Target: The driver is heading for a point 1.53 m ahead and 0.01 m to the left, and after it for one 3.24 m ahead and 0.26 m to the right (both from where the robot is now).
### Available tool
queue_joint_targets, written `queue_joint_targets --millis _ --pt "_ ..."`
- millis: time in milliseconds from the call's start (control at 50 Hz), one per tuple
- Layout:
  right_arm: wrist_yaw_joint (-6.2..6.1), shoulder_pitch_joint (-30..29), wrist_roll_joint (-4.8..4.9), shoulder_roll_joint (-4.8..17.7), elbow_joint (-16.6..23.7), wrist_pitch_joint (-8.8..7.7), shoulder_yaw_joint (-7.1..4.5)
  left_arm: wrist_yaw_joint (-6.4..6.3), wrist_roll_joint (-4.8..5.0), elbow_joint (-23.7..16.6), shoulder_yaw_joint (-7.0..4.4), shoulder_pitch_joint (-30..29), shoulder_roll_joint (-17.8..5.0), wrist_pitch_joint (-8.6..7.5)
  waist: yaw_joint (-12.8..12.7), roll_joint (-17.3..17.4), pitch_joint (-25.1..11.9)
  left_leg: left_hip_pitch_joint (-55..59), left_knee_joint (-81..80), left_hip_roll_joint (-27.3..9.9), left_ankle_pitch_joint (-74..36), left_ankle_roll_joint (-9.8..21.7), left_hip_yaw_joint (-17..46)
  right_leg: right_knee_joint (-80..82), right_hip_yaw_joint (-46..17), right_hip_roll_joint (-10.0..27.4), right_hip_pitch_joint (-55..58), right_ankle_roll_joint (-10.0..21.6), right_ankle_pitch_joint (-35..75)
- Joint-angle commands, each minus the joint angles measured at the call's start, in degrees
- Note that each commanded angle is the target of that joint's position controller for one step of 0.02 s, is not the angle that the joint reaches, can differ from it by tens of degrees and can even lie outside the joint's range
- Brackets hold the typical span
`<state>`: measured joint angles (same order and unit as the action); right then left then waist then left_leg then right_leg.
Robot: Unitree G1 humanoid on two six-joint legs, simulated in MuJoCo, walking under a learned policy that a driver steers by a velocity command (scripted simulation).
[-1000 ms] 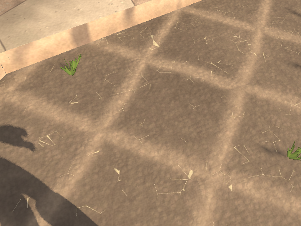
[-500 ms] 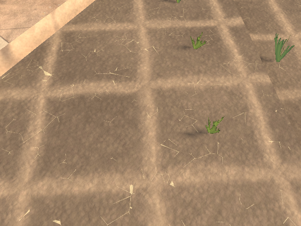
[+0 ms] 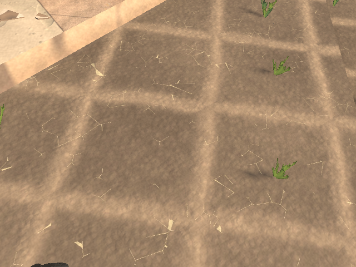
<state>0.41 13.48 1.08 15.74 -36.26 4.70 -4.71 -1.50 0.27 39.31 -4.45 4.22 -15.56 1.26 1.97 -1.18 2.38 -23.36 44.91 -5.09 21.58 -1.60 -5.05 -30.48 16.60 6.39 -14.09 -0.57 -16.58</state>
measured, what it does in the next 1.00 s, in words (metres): walks ahead: left foot, then right foot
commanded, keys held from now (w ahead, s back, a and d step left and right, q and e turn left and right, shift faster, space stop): q+shift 0.20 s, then e+shift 0.04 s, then w+e+shift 0.62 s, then w+q+shift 0.14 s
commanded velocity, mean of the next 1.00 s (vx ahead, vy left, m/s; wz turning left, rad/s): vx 0.53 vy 0.00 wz -0.12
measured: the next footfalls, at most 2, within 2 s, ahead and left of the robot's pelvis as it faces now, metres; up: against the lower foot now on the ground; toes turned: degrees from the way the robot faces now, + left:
left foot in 0.04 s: +0.04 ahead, +0.12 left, +0.00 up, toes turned +9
right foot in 0.76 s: +0.35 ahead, -0.13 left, +0.00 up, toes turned -8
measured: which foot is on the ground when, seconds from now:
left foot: up 0.00-0.02, down 0.04-0.78, up 0.80-1.00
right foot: down 0.00-0.04, up 0.06-0.74, down 0.76-1.00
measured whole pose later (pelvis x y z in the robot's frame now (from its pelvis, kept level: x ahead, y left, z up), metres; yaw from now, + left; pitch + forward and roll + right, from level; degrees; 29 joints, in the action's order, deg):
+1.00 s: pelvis +0.40 -0.10 +0.01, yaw -11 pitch +2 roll +0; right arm 2.7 11.4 -2.9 16.1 -39.4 -2.5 -0.2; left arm 1.6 -0.5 45.0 -2.4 24.6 -16.4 -3.4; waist -1.2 2.4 -0.3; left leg -40.3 64.2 -9.0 8.9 0.1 0.4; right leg -20.3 -1.8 -8.2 -3.8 7.5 -18.1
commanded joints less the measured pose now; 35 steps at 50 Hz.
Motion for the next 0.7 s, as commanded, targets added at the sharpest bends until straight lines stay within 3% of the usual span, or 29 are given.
queue_joint_targets --millis 20,40,60,80,100,120,140,160,180,240,280,320,360,460,480,500,540,580,660,700 --pt "-0.08 4.2 -0.04 5.9 4.0 -0.26 -2.56 0.68 1.39 -2.0 -2.98 -1.1 -8.2 -0.51 1.3 -3.0 -7.1 8.0 -12.6 2.6 -8.9 4.4 -1.2 -0.1 -6.5 13.2 3.7 5.1 15.3" --pt "-1.09 7.8 -0.22 10.9 3.4 -0.71 -4.41 1.05 0.52 -1.3 -2.68 1.1 -6.0 -0.29 1.7 7.8 -6.6 16.0 -19.3 -0.7 -27.9 8.2 8.0 -13.5 -2.1 7.1 -4.8 0.5 5.2" --pt "-1.80 8.8 -0.74 18.6 5.2 -1.53 -5.92 0.98 -1.93 -5.4 -1.58 -3.3 -3.2 -0.53 0.9 24.8 -4.8 25.0 -20.7 -13.6 -50.2 18.2 31.7 -33.2 -2.9 -3.0 -26.5 -5.2 -22.8" --pt "-0.74 9.6 -2.82 17.4 6.2 -3.61 -5.29 0.59 -1.63 -7.0 -1.85 -8.1 -4.9 -1.03 4.1 17.5 -12.7 24.3 -24.2 -17.3 -42.5 24.9 38.9 -43.1 -16.9 -6.1 -29.8 -4.7 -25.6" --pt "-0.30 7.2 -2.56 16.0 5.9 -5.00 -4.72 0.42 -0.30 -6.9 -2.24 -9.2 -6.3 -1.29 2.9 11.5 -11.0 24.0 -25.4 -15.1 -34.6 22.7 34.5 -44.7 -19.9 -5.3 -31.7 -3.2 -20.7" --pt "-0.75 4.0 -1.14 14.8 5.9 -5.39 -4.41 -0.03 -0.06 -6.3 -2.37 -8.3 -6.2 -1.61 0.7 7.8 -8.5 22.4 -25.3 -12.1 -29.7 19.2 30.9 -42.6 -21.2 -4.6 -32.4 -1.9 -14.4" --pt "-1.32 0.3 0.22 12.6 6.7 -4.98 -3.62 -0.51 -0.72 -5.3 -2.70 -6.7 -7.3 -1.62 -1.2 5.4 -7.4 20.5 -24.7 -10.3 -27.9 16.5 28.2 -40.0 -22.0 -3.6 -31.9 -1.7 -9.6" --pt "-1.95 -2.6 0.55 11.5 7.7 -4.44 -3.02 -0.62 -1.15 -4.8 -2.99 -5.4 -7.8 -1.63 -2.8 6.1 -7.5 17.4 -24.6 -8.5 -28.4 15.2 26.2 -38.7 -22.0 -4.1 -28.8 -1.8 -6.2" --pt "-2.39 -3.6 0.13 11.0 8.5 -4.07 -2.72 -0.38 -1.25 -4.2 -2.93 -4.3 -7.4 -1.69 -3.3 6.5 -8.4 16.1 -24.5 -7.1 -29.2 14.7 25.2 -38.5 -21.7 -5.2 -26.7 -2.1 -3.6" --pt "-2.95 -3.7 -0.78 10.0 8.8 -4.12 -1.88 0.04 -0.59 -1.3 -2.17 -0.6 -6.2 -1.29 -3.0 5.8 -10.7 17.7 -23.7 -6.2 -31.8 14.0 21.3 -33.1 -20.3 -5.9 -23.8 -3.7 0.6" --pt "-2.62 0.7 -0.05 8.5 6.6 -4.78 -1.17 1.05 -0.10 -0.3 -1.42 0.7 -5.6 -1.51 -0.9 7.8 -12.0 18.9 -28.5 -5.0 -2.3 13.6 21.4 -26.5 -18.5 -4.5 -22.6 -3.9 4.0" --pt "-1.91 1.7 -1.11 9.7 5.5 -5.63 -0.89 2.01 0.81 -0.8 -1.32 -0.9 -6.4 -2.17 0.7 12.7 -7.7 17.7 -33.4 -7.2 11.2 13.7 25.2 -22.0 -17.5 -3.4 -24.2 -3.2 6.0" --pt "-1.72 2.3 -2.00 10.8 4.8 -6.65 -0.98 2.46 1.21 -1.3 -1.51 -2.4 -7.9 -3.19 1.8 11.8 -3.8 18.9 -35.5 -9.6 13.7 13.8 26.4 -19.4 -18.0 -2.4 -27.9 -1.8 7.1" --pt "-1.67 3.5 -1.73 10.0 2.7 -9.31 -0.88 2.79 1.89 -1.5 -1.47 -0.2 -7.2 -4.72 1.9 9.0 0.0 25.9 -37.8 -13.2 11.6 12.8 22.3 -21.7 -22.6 -2.1 -39.1 -0.4 8.9" --pt "-0.78 6.6 -4.06 9.6 2.0 -8.68 -0.40 4.91 -4.31 0.0 -1.39 0.9 -6.8 -2.26 2.4 6.6 -0.6 23.5 -39.9 -11.0 13.0 11.0 17.9 -23.1 -20.6 -5.4 -35.4 -1.4 7.4" --pt "-0.34 5.0 -4.27 9.5 1.8 -8.64 -0.45 6.01 -3.84 -0.3 -1.54 1.7 -6.4 -1.22 1.2 8.6 1.3 21.8 -40.2 -10.5 10.9 10.0 15.0 -23.5 -20.1 -4.9 -35.1 -1.6 8.5" --pt "-0.32 4.0 -3.93 9.1 1.5 -9.11 -0.41 7.16 -2.51 -0.7 -1.44 2.0 -6.6 -0.77 0.2 8.5 1.8 20.6 -40.9 -11.1 8.8 9.2 11.1 -23.5 -19.3 -3.4 -33.9 -1.6 10.2" --pt "-0.75 3.6 -3.79 9.6 0.7 -9.76 -0.70 7.79 -2.26 -1.8 -1.23 1.2 -6.9 -0.84 -0.6 7.6 2.2 21.4 -41.8 -12.8 8.8 8.8 8.6 -21.3 -18.7 -1.4 -32.9 -0.5 10.3" --pt "-1.06 4.7 -4.20 10.3 -2.1 -10.10 -1.38 8.24 -2.01 -4.1 -0.33 -2.1 -6.6 -0.63 -0.1 7.0 4.6 24.9 -42.0 -13.8 6.0 7.6 1.4 -14.8 -14.0 0.3 -30.2 4.4 5.5" --pt "-0.84 5.5 -4.55 10.9 -3.5 -9.67 -1.57 7.78 -1.72 -4.7 0.06 -2.3 -6.7 -0.51 0.0 7.0 4.5 26.0 -38.5 -13.2 -4.7 7.3 -3.1 -12.1 -10.1 -1.5 -25.4 7.7 0.2"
